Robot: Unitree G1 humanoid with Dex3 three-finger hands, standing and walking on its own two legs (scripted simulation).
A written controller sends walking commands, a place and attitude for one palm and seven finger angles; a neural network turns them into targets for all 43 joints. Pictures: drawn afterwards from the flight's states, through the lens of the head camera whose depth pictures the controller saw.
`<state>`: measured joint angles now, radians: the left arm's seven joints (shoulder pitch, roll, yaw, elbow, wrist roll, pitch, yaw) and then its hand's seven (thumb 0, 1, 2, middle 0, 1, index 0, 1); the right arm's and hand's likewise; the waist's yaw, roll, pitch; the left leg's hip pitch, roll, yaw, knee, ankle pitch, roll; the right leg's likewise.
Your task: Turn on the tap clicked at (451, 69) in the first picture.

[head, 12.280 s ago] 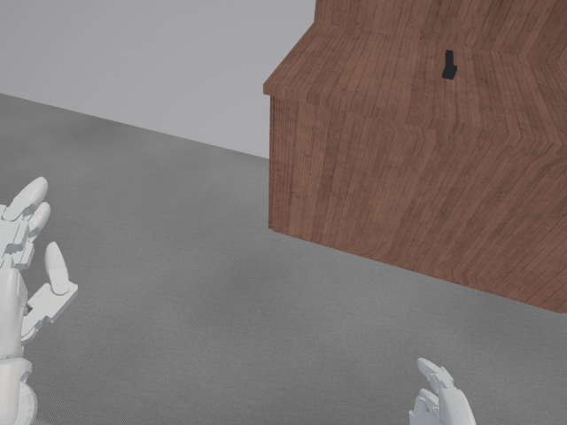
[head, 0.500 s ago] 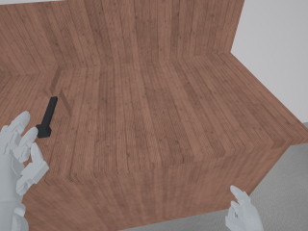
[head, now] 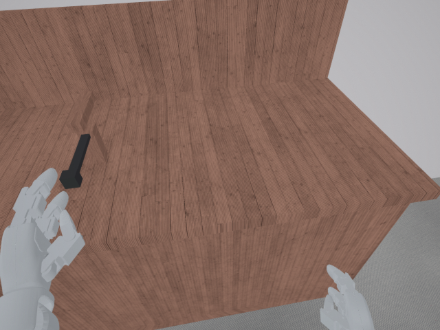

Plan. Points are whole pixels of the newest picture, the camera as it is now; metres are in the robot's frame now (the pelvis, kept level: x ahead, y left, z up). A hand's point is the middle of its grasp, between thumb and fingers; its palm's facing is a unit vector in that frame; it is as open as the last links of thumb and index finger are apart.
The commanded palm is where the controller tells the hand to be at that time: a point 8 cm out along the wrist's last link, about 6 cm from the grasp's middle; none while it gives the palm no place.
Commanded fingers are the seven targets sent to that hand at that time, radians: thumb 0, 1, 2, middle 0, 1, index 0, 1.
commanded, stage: turn the palm inward beside the body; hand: left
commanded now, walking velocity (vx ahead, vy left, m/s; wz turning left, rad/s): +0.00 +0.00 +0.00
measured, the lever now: (71, 178) +0.33 +0.35 +0.11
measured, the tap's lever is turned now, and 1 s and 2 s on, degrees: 0 0 0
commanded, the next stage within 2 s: reach beside the lever's end, fingers flat in 0.42 s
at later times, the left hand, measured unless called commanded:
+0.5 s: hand (95, 227) +0.20 +0.21 +0.16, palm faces +0.48 -0.87 -0.11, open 7.4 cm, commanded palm +0.15 +0.25 +0.17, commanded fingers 0.00 0.90 0.90 -0.20 -0.30 -0.20 -0.30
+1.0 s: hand (85, 219) +0.22 +0.24 +0.15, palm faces +0.50 -0.86 -0.12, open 7.4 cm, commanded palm +0.17 +0.29 +0.15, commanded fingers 0.00 0.90 0.90 -0.20 -0.29 -0.20 -0.29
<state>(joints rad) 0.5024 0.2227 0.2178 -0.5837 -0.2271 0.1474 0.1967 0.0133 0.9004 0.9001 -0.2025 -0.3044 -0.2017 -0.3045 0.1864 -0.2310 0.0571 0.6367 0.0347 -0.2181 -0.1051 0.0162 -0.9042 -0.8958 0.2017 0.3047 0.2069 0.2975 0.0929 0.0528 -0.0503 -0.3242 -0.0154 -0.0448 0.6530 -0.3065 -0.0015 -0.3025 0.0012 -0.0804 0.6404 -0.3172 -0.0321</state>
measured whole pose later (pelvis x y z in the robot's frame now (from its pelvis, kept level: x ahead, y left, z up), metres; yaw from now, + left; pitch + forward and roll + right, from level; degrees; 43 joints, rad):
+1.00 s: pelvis +0.02 -0.02 +0.00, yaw +0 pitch +0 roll +0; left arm 0.38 0.25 0.32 -0.38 -0.27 0.13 0.14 0.01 0.90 0.90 -0.20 -0.30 -0.20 -0.30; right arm 0.19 -0.24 0.03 0.67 0.04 -0.23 -0.12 0.02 -0.91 -0.90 0.20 0.30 0.21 0.30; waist 0.09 0.05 -0.05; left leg -0.31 0.00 -0.05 0.61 -0.31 -0.02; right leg -0.29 0.02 -0.09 0.60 -0.32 -0.05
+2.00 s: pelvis +0.02 +0.00 +0.00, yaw +0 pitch +3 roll +0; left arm 0.12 0.36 0.53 0.10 -0.28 -0.04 -0.03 0.01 0.90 0.90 -0.16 -0.19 -0.16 -0.19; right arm 0.20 -0.26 0.01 0.71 0.05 -0.23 -0.13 0.01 -0.91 -0.90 0.20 0.30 0.21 0.30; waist 0.07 0.04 -0.04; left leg -0.37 -0.01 -0.04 0.62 -0.31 0.00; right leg -0.35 0.00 -0.07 0.60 -0.31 -0.03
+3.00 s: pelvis +0.02 +0.02 +0.00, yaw +0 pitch +6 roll -1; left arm 0.01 0.39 0.58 0.28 -0.28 -0.12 -0.11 0.01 0.90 0.90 -0.15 -0.15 -0.15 -0.15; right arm 0.21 -0.26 0.02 0.70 0.04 -0.21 -0.13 0.01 -0.90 -0.90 0.20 0.30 0.21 0.30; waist 0.07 0.03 -0.05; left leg -0.47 -0.03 -0.05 0.70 -0.34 0.02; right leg -0.43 -0.01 -0.08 0.66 -0.33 -0.01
